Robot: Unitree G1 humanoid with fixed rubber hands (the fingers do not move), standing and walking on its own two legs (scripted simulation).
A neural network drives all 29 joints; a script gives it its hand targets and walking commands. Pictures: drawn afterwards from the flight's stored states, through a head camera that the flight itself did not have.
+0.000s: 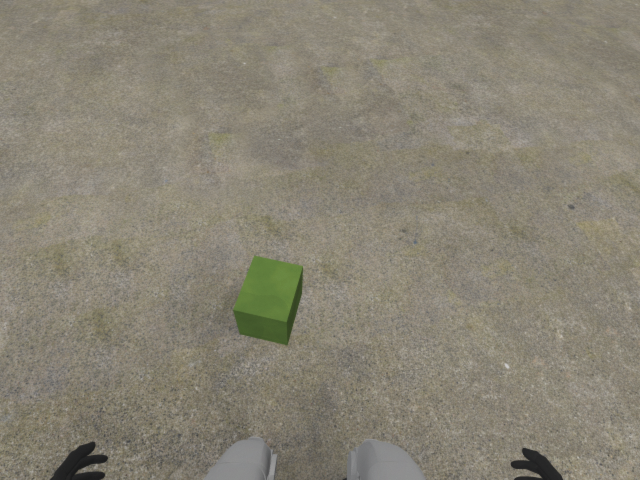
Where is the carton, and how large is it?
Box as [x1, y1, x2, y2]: [233, 256, 302, 344]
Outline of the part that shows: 254,256 233,309 239,332 241,334 287,344 301,294 302,266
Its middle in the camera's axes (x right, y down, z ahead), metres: -0.15 +0.19 +1.23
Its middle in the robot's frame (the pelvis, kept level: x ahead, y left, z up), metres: +0.66 +0.11 -0.64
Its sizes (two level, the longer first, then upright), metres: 0.195 0.159 0.174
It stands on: the floor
